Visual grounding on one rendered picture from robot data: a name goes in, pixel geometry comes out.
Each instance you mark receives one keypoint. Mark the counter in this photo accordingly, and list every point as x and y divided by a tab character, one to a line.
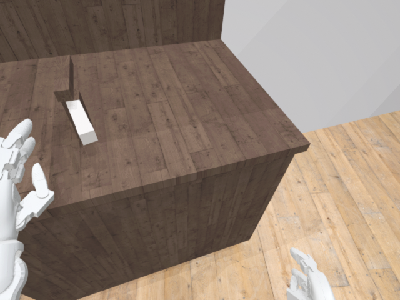
190	148

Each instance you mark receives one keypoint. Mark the robot left hand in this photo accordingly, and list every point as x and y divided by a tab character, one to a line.
14	152

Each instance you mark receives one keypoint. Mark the left robot forearm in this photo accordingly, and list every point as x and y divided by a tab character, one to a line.
13	270

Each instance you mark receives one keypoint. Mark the tap lever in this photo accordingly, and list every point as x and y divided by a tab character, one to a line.
83	126

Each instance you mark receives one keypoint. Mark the robot right hand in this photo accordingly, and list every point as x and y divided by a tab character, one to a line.
314	286

